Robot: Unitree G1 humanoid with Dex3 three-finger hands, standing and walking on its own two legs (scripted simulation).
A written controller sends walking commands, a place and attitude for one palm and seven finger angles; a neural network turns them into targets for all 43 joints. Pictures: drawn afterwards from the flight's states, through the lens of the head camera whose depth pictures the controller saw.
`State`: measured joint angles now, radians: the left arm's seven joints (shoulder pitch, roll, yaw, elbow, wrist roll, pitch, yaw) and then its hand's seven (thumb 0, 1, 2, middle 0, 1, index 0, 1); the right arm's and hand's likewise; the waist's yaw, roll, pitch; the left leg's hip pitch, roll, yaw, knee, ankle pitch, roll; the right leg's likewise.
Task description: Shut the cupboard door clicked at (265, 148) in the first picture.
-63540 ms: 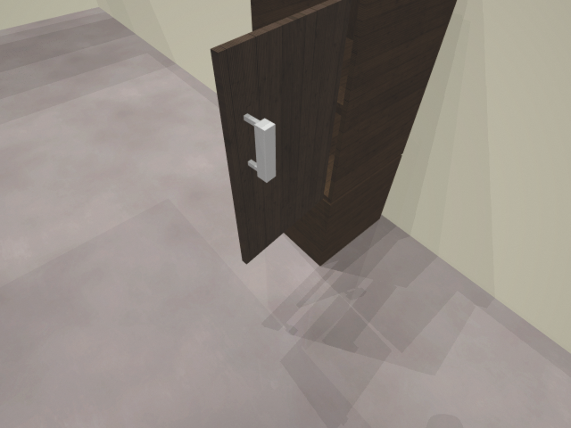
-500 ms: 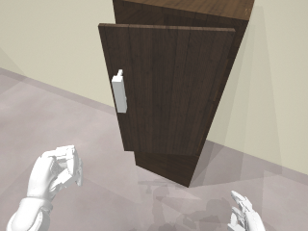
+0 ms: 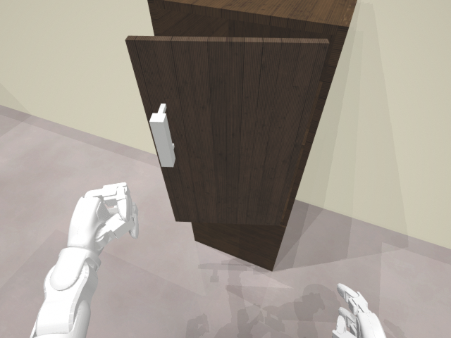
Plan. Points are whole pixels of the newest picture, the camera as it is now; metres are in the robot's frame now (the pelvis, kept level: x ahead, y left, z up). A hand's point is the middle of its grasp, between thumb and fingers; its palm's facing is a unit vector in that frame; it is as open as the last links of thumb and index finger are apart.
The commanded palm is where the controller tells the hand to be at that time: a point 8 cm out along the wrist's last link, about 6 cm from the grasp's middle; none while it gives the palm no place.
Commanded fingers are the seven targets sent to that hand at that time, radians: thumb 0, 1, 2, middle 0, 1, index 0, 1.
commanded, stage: bring the fist close to the handle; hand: left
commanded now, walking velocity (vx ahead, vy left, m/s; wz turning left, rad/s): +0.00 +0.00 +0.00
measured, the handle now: (165, 135) +0.50 +0.15 +0.09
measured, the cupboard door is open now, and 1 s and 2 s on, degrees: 20 20 5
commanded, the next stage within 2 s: push the door shut along its arc in 1.02 s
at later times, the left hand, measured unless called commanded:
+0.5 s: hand (164, 180) +0.37 +0.13 +0.09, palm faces -0.02 -1.00 +0.00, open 3.1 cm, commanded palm +0.35 +0.18 +0.09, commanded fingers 0.00 0.90 0.90 -1.30 -1.50 -1.30 -1.50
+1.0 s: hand (176, 171) +0.40 +0.12 +0.09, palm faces +0.00 -1.00 +0.00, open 3.1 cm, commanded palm +0.37 +0.17 +0.09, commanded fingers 0.00 0.90 0.90 -1.30 -1.50 -1.30 -1.50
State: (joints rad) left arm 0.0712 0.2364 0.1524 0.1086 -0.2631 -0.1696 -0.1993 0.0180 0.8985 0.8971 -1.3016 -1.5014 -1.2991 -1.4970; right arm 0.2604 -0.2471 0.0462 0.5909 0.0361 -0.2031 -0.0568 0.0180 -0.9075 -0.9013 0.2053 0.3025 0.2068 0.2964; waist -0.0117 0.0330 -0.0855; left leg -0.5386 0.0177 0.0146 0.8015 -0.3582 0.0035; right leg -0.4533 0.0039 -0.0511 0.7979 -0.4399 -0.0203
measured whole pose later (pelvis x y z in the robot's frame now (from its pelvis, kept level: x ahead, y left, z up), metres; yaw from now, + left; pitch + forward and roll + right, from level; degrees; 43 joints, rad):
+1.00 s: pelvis +0.00 +0.00 +0.00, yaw -2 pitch +8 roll +0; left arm -0.43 0.17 0.14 0.66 -0.15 -0.29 -0.02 0.02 0.90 0.90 -1.30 -1.50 -1.30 -1.50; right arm 0.33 -0.25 0.00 0.65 0.02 -0.04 0.00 0.02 -0.91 -0.90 0.20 0.30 0.20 0.30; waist -0.06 0.03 -0.08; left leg -0.58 0.03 0.04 0.79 -0.34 0.01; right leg -0.52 0.01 -0.02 0.80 -0.42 -0.02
